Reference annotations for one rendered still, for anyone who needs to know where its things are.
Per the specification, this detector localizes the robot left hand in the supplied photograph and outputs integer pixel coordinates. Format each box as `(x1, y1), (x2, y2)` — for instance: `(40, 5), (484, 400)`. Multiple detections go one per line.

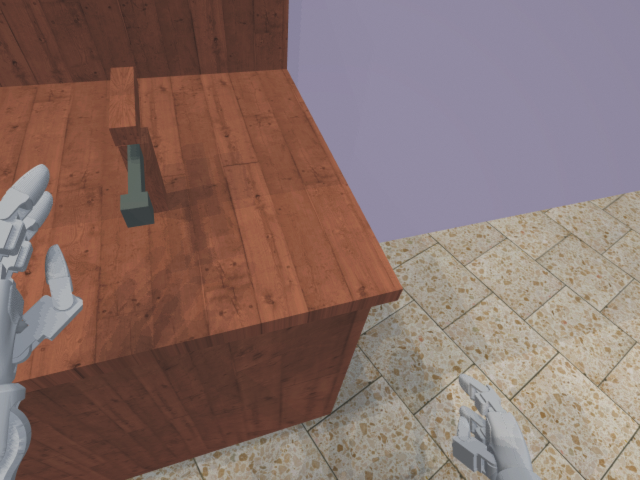
(0, 164), (83, 384)

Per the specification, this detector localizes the tap lever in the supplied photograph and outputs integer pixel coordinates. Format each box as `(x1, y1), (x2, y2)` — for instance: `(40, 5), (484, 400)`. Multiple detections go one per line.
(120, 144), (154, 228)

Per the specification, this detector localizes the counter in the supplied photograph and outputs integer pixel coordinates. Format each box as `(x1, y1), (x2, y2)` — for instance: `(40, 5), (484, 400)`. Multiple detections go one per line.
(0, 0), (403, 480)

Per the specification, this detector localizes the left robot forearm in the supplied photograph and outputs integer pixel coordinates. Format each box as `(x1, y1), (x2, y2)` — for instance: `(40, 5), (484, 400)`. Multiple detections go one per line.
(0, 383), (31, 480)

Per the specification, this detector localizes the robot right hand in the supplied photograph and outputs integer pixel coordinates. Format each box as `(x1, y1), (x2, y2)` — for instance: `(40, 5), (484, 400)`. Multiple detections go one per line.
(453, 374), (533, 480)

